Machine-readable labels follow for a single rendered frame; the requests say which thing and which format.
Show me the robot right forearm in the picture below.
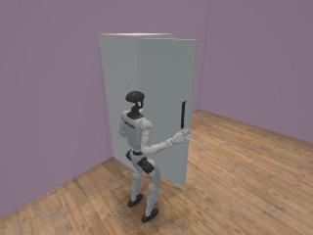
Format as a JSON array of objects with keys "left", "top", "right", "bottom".
[{"left": 143, "top": 138, "right": 175, "bottom": 156}]

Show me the humanoid robot torso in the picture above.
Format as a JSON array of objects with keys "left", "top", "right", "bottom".
[{"left": 124, "top": 110, "right": 147, "bottom": 166}]

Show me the robot right hand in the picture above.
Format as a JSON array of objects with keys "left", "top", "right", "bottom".
[{"left": 172, "top": 127, "right": 193, "bottom": 144}]

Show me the right robot upper arm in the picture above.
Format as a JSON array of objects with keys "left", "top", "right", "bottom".
[{"left": 140, "top": 118, "right": 153, "bottom": 156}]

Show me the left robot upper arm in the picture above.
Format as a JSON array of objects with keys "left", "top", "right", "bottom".
[{"left": 118, "top": 111, "right": 131, "bottom": 136}]

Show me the fridge door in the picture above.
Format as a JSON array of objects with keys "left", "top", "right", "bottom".
[{"left": 140, "top": 38, "right": 198, "bottom": 186}]

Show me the handle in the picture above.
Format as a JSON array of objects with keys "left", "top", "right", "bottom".
[{"left": 181, "top": 101, "right": 187, "bottom": 129}]

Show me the left robot foot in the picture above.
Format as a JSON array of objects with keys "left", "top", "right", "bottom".
[{"left": 127, "top": 193, "right": 144, "bottom": 208}]

